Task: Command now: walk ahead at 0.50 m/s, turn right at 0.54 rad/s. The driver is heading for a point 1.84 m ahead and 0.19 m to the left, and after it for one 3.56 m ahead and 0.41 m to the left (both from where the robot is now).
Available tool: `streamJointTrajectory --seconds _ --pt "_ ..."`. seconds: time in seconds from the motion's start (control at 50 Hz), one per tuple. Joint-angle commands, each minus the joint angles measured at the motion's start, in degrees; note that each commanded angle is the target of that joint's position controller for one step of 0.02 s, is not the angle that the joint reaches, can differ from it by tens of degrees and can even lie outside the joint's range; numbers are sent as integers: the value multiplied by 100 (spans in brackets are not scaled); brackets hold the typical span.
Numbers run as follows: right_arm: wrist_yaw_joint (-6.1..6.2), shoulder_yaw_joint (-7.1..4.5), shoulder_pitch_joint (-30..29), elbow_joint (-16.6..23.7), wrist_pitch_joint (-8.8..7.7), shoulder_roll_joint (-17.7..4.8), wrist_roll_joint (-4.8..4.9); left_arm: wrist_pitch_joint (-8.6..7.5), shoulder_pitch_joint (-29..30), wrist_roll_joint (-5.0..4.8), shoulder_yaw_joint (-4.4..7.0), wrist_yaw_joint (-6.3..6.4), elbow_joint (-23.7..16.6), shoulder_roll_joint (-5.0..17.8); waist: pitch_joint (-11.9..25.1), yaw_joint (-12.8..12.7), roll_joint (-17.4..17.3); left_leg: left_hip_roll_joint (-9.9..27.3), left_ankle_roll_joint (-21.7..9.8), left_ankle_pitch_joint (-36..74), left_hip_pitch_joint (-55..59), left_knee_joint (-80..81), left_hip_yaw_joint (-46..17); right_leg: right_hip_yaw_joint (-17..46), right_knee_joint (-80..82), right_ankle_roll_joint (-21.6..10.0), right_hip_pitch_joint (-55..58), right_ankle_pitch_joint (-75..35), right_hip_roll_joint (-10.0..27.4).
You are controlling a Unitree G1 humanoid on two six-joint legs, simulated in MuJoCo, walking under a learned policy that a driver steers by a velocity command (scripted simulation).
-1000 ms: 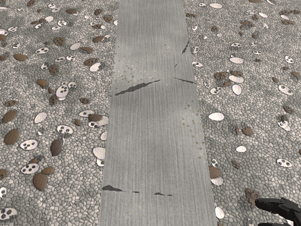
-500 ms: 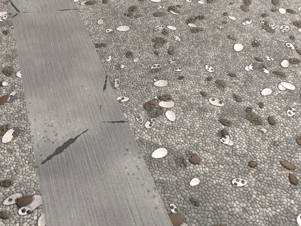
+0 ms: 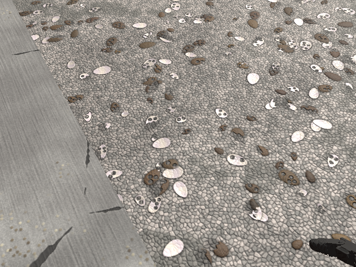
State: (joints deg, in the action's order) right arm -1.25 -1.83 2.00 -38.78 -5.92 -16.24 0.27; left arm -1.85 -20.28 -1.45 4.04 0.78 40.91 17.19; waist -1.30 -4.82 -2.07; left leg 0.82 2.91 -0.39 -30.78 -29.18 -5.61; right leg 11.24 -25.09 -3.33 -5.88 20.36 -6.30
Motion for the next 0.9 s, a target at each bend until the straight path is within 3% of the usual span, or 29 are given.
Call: streamJointTrajectory --seconds 0.02,0.04,0.06,0.08,0.1,0.12,0.14,0.16,0.2,0.24,0.28,0.36,0.42,0.44,0.46,0.48,0.5,0.52,0.56,0.7,0.72,0.76,0.82,0.86,0.9 --pt "12 -336 385 247 -165 -828 21 -20 180 27 201 31 -321 737 331 565 965 -65 -304 -256 1313 320 190 1207 -114 -599 -330 -1557 1283" --pt "41 -408 974 147 -199 -989 -70 -37 119 70 96 11 -339 440 826 815 791 302 -559 -336 2328 315 -47 904 -1015 -413 -531 -1650 994" --pt "62 -481 1599 123 -199 -1348 -180 -58 -274 182 -26 16 -395 82 1573 839 -174 1379 -1031 -41 3823 183 -1279 342 -2721 -94 -1445 -289 410" --pt "9 -569 1933 -139 -106 -1609 -172 -96 -843 -25 -53 37 -487 96 1856 603 -2024 2327 -1907 -809 4760 931 -3858 -152 -4333 244 -3169 1510 -82" --pt "-21 -435 1669 2 -101 -1049 -52 -85 -711 -53 57 71 -310 648 1341 703 -1035 2211 -1809 -1062 4347 1098 -3817 185 -4913 348 -3549 1312 245" --pt "-10 -334 1334 80 -65 -753 -71 -38 -112 -7 112 83 -374 831 824 775 -463 2002 -1635 -174 3706 976 -2754 55 -5071 417 -3498 930 380" --pt "-29 -255 1079 101 -42 -586 -127 9 200 81 114 100 -424 790 583 693 -53 1751 -1571 1013 3087 924 -1971 -86 -4931 478 -3253 732 511" --pt "-35 -209 892 43 -36 -474 -132 38 352 149 124 104 -496 715 462 562 -66 1579 -1558 1945 2685 885 -1479 -113 -4580 502 -3063 610 684" --pt "-41 -143 777 -111 -40 -340 -150 102 230 123 56 73 -439 388 456 369 -372 1157 -1435 2731 2225 1013 -677 -366 -3730 558 -2484 450 796" --pt "-3 -170 722 -253 -5 -496 -133 139 278 138 -27 81 -448 164 594 328 -519 1108 -1550 3289 2124 1080 -353 -589 -2871 673 -2129 184 793" --pt "42 -220 657 -346 77 -713 -90 162 410 159 -83 72 -450 86 815 342 -496 1097 -1562 3359 2016 1100 -120 -739 -2089 696 -1592 -362 816" --pt "66 -212 787 -540 214 -801 -7 226 811 144 -48 45 -490 251 795 514 -461 1123 -1492 2278 2044 1083 -80 -849 -1126 602 -1071 -1052 753" --pt "58 -119 755 -664 264 -627 63 224 920 222 -12 42 -499 294 567 380 -313 891 -1128 728 1769 835 -112 -877 186 301 -320 -1924 720" --pt "51 -54 934 -714 240 -471 -19 218 968 271 24 79 -569 505 634 447 -19 686 -821 57 1536 648 -31 -434 272 139 158 -2961 1132" --pt "22 -25 1420 -770 206 -402 -163 253 1054 280 82 128 -650 829 842 783 637 263 -547 -1091 1193 404 265 8 -89 -192 658 -3832 1634" --pt "38 45 1602 -849 237 -195 -149 292 1222 246 9 114 -602 522 998 869 1011 128 -354 -1689 1419 528 494 25 -131 -425 381 -3001 1672" --pt "64 36 1244 -835 304 -350 -140 297 1400 211 -31 54 -652 287 671 693 828 86 -255 -1540 1526 562 553 -111 -92 -287 -34 -2186 1359" --pt "92 8 1031 -821 366 -456 -122 289 1417 233 -44 20 -639 235 448 598 717 66 -242 -1418 1445 512 576 -215 -97 -143 -216 -1971 1180" --pt "132 -3 1056 -853 461 -526 -130 225 1342 234 -29 -17 -586 329 308 596 677 106 -253 -1133 1509 457 536 -264 -160 -54 -357 -2265 1103" --pt "189 -8 998 -1072 528 -528 -72 156 1309 205 -21 -9 -401 301 520 592 415 200 -230 -526 1914 355 484 -334 -399 -88 -204 -3220 1053" --pt "195 6 1068 -1141 552 -465 -75 164 1241 203 -30 -9 -325 255 628 612 410 147 -229 -933 1990 382 557 -378 -345 -94 -175 -2650 998" --pt "206 -9 1058 -1215 597 -461 -43 205 1165 153 32 -3 -233 396 378 581 458 -52 -301 -2137 1700 192 760 -323 -185 -207 -380 -743 918" --pt "203 5 882 -1126 481 -331 9 146 751 125 97 1 -86 589 -181 429 898 -172 -454 -2757 924 -533 848 821 651 -660 -686 1791 1503" --pt "171 -4 885 -1099 307 -334 69 34 563 101 107 2 22 635 -236 455 1170 -116 -677 -2693 760 -785 686 1629 1003 -942 -626 1959 1946" --pt "106 -32 1266 -1281 167 -385 83 -26 1023 78 84 3 -84 574 -145 762 1084 21 -972 -2451 1494 -181 522 1267 847 -766 -1074 1460 1793"
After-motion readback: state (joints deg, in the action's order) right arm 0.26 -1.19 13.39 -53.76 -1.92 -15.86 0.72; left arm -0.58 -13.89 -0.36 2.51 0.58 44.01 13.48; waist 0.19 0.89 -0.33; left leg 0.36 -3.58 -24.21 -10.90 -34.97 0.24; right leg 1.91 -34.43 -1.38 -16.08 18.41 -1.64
